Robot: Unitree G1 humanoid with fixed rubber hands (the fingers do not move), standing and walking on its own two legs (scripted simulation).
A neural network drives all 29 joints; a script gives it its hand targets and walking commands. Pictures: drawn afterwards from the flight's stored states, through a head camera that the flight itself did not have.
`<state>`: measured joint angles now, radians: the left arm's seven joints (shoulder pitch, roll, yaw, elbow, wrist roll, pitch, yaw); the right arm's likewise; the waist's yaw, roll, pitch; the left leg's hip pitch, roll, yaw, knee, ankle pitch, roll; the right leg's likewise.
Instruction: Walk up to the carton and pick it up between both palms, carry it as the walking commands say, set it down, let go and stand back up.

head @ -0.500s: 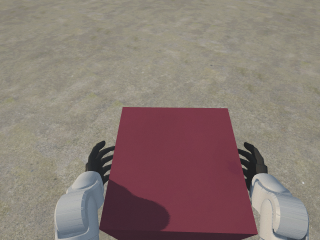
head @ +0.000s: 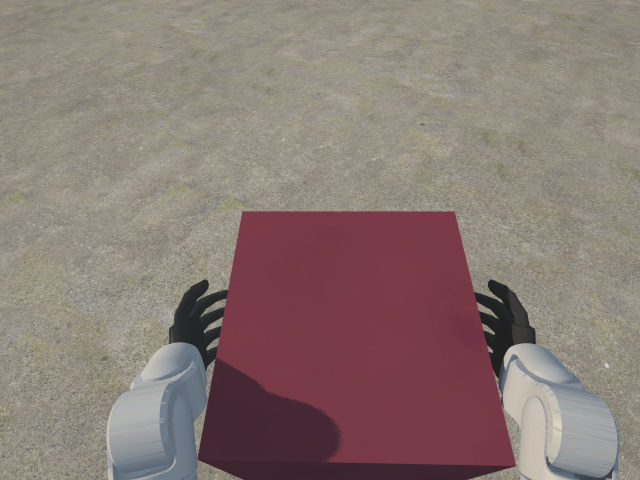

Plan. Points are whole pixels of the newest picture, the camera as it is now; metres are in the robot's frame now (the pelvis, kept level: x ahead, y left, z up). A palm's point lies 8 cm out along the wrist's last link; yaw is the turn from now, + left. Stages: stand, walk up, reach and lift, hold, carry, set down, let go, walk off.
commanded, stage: carry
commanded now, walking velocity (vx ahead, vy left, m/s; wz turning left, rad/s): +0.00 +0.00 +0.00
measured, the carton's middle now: (346, 360) +0.27 +0.00 -0.01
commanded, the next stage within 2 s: hold in 0.34 s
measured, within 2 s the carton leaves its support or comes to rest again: neither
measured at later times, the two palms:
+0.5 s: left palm (207, 346) +0.27 +0.17 +0.04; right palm (490, 363) +0.25 -0.17 +0.03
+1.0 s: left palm (198, 339) +0.29 +0.19 +0.01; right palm (466, 354) +0.27 -0.15 +0.02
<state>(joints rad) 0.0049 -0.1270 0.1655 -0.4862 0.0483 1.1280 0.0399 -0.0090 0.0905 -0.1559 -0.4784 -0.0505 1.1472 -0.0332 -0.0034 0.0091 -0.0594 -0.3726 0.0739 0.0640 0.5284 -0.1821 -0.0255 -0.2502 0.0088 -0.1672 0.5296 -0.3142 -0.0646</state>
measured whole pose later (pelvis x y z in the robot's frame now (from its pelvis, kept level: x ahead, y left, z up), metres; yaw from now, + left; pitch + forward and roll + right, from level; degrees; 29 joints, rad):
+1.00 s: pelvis +0.00 +0.05 +0.01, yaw -11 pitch -6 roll +0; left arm -0.21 -0.14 0.32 0.28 0.27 0.63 -0.02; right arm -0.30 0.08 -0.28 0.45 -0.29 0.57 0.08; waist 0.08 -0.03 0.05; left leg -0.18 -0.02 0.01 0.46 -0.19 0.02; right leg -0.12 0.02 0.04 0.48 -0.26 -0.02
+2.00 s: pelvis -0.04 +0.04 -0.09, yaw -12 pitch +33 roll +0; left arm -0.58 -0.06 0.50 0.46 0.26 0.35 -0.07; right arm -0.64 0.10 -0.41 0.53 -0.26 0.34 0.01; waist 0.07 -0.05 -0.15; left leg -1.28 0.01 0.00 1.00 -0.29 0.00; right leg -1.24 0.06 0.01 1.04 -0.37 -0.02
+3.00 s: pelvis -0.08 +0.05 -0.24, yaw -13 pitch +47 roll -1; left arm -0.96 0.09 0.47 0.62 0.18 0.38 -0.01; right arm -1.02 -0.05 -0.40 0.69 -0.17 0.34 -0.04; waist 0.08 -0.06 -0.18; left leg -2.00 0.01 -0.01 1.60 -0.41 0.01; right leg -1.95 0.07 0.00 1.64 -0.51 -0.01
